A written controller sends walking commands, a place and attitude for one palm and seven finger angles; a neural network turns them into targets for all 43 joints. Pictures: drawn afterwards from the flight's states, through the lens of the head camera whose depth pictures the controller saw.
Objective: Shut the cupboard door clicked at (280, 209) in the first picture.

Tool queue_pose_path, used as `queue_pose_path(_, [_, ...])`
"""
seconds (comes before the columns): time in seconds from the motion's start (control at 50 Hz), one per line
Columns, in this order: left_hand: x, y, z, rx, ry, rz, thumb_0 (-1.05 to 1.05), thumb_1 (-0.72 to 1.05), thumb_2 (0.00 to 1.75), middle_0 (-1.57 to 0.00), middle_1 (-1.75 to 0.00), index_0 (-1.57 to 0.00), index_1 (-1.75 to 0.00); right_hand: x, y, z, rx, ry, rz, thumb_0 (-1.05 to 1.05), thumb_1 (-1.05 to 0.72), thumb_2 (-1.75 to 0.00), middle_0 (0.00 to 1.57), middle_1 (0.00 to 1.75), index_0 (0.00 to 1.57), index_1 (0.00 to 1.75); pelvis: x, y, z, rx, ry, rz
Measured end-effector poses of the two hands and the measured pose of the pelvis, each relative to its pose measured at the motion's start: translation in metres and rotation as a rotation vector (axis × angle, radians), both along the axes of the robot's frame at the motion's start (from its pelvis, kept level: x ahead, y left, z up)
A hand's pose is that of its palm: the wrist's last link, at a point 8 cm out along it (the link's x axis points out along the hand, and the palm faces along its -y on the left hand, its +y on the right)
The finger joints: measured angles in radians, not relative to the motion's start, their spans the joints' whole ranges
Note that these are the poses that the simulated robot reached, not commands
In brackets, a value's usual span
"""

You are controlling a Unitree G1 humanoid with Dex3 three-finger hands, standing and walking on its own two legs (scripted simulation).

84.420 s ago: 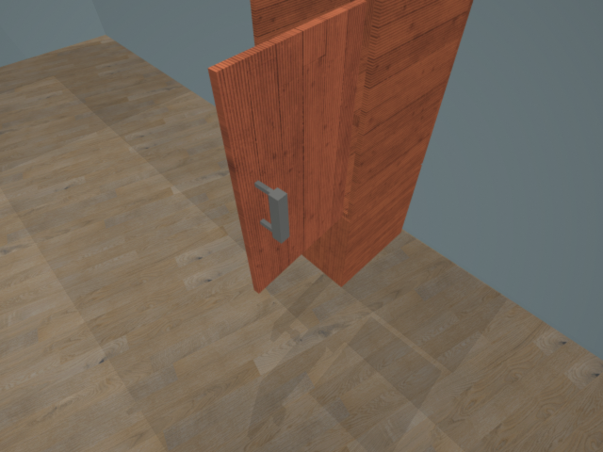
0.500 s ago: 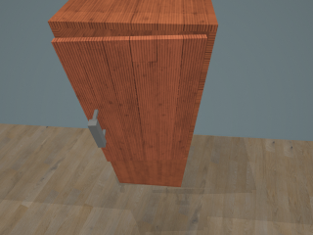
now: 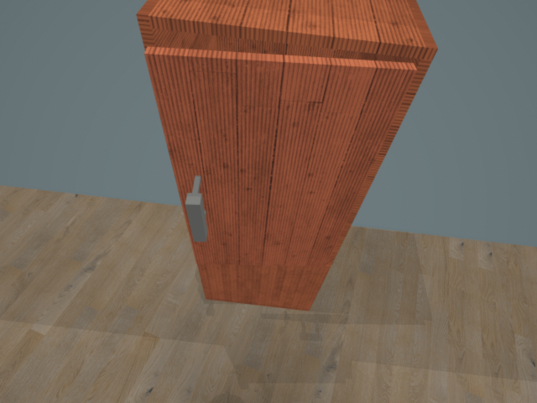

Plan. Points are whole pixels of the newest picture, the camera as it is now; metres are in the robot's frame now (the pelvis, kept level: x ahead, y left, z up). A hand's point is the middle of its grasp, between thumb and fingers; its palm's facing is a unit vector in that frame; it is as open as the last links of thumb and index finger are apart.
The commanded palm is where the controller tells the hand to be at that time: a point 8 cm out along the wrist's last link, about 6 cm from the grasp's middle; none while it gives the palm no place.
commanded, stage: come to a stop and stand still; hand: left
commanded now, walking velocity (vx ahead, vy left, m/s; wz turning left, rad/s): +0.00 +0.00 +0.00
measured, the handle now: (199, 209) +0.45 +0.17 -0.05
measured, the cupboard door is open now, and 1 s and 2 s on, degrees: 6 6 6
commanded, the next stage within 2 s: look again from close up in 1.26 s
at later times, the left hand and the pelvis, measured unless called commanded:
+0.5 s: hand out of the picture -0.08 +0.16 -0.19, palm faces +0.02 -0.99 -0.13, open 7.4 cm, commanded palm none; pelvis -0.06 +0.01 +0.00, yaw -1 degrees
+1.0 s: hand out of the picture -0.11 +0.19 -0.18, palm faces +0.03 -0.99 -0.13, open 7.3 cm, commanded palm none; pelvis -0.10 +0.05 +0.00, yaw -2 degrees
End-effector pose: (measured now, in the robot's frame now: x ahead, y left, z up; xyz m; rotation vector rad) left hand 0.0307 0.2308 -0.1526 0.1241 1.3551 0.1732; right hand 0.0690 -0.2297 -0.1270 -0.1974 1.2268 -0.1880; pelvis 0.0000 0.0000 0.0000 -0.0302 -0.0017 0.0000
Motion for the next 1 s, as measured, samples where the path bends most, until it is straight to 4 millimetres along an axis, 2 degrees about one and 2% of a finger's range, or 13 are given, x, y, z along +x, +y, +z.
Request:
queue_pose_path(0.12, [-0.030,0.000,0.005,0.010,0.037,-0.020,0.00,0.91,0.90,-0.20,-0.30,-0.20,-0.30,-0.026,0.005,-0.006,0.033,0.000,-0.028,0.00,-0.92,-0.90,0.20,0.30,0.20,0.30,-0.018,0.003,0.000,0.011,-0.003,-0.009])
queue_pose_path(0.2, [-0.056,-0.006,0.006,0.024,0.038,-0.017,0.00,0.91,0.90,-0.20,-0.30,-0.20,-0.30,-0.056,0.002,-0.016,0.063,0.038,-0.050,0.00,-0.92,-0.90,0.20,0.30,0.20,0.30,-0.032,0.000,-0.003,0.037,-0.010,-0.016])
queue_pose_path(0.26, [-0.080,-0.012,0.010,0.018,0.061,-0.008,0.00,0.91,0.89,-0.20,-0.30,-0.20,-0.30,-0.080,-0.001,-0.018,0.067,0.076,-0.072,0.00,-0.93,-0.90,0.20,0.30,0.20,0.30,-0.039,0.000,0.000,0.026,-0.021,-0.007])
queue_pose_path(0.32, [-0.098,-0.015,0.005,0.002,0.086,0.000,0.00,0.91,0.89,-0.20,-0.30,-0.20,-0.30,-0.107,-0.001,-0.019,0.064,0.119,-0.090,0.00,-0.93,-0.90,0.20,0.30,0.20,0.30,-0.042,0.001,-0.002,0.009,-0.034,-0.007])
queue_pose_path(0.42, [-0.108,-0.020,-0.010,-0.046,0.100,-0.013,0.00,0.91,0.89,-0.20,-0.30,-0.20,-0.30,-0.151,0.012,-0.018,0.055,0.194,-0.125,0.01,-0.92,-0.90,0.20,0.30,0.20,0.30,-0.047,0.004,-0.006,-0.001,-0.062,-0.014])
queue_pose_path(0.5, [-0.113,-0.022,-0.007,-0.064,0.098,-0.012,0.00,0.91,0.89,-0.20,-0.30,-0.20,-0.30,-0.177,0.025,-0.016,0.069,0.254,-0.137,0.01,-0.91,-0.90,0.20,0.30,0.20,0.30,-0.056,0.009,-0.003,0.009,-0.044,-0.017])
queue_pose_path(0.58, [-0.139,-0.021,0.002,-0.049,0.120,0.028,0.00,0.91,0.89,-0.20,-0.30,-0.20,-0.30,-0.186,0.032,-0.020,0.092,0.278,-0.125,0.01,-0.91,-0.90,0.20,0.30,0.20,0.30,-0.068,0.013,0.000,0.018,-0.024,-0.017])
queue_pose_path(0.68, [-0.196,-0.019,0.009,-0.027,0.219,0.085,0.00,0.91,0.89,-0.20,-0.30,-0.20,-0.30,-0.179,0.037,-0.022,0.109,0.239,-0.111,0.01,-0.91,-0.90,0.20,0.30,0.20,0.30,-0.082,0.015,0.001,0.022,-0.029,-0.001])
queue_pose_path(0.72, [-0.210,-0.017,0.006,-0.029,0.263,0.085,0.00,0.91,0.89,-0.20,-0.30,-0.20,-0.30,-0.176,0.039,-0.021,0.111,0.211,-0.124,0.01,-0.91,-0.90,0.20,0.30,0.20,0.30,-0.084,0.015,0.000,0.017,-0.029,-0.013])
queue_pose_path(0.78, [-0.208,-0.012,-0.001,-0.048,0.264,0.056,0.00,0.91,0.90,-0.20,-0.30,-0.20,-0.30,-0.180,0.042,-0.019,0.094,0.184,-0.138,0.01,-0.92,-0.90,0.20,0.30,0.20,0.30,-0.083,0.020,-0.003,0.003,-0.019,-0.015])
queue_pose_path(0.84, [-0.189,-0.006,-0.008,-0.068,0.198,0.048,0.00,0.91,0.89,-0.20,-0.30,-0.20,-0.30,-0.186,0.052,-0.021,0.075,0.196,-0.114,0.01,-0.92,-0.90,0.20,0.30,0.20,0.30,-0.089,0.030,-0.006,-0.001,-0.015,-0.004])
queue_pose_path(0.92, [-0.162,0.002,-0.006,-0.079,0.102,0.031,0.00,0.91,0.89,-0.20,-0.30,-0.20,-0.30,-0.194,0.069,-0.017,0.075,0.215,-0.077,0.02,-0.92,-0.90,0.20,0.30,0.20,0.30,-0.098,0.041,-0.001,0.016,-0.025,-0.023])
queue_pose_path(1.0, [-0.148,0.013,-0.004,-0.064,0.071,-0.010,0.01,0.92,0.89,-0.20,-0.30,-0.20,-0.30,-0.204,0.078,-0.015,0.088,0.213,-0.091,0.02,-0.93,-0.90,0.20,0.30,0.20,0.30,-0.105,0.047,0.001,0.026,-0.029,-0.031])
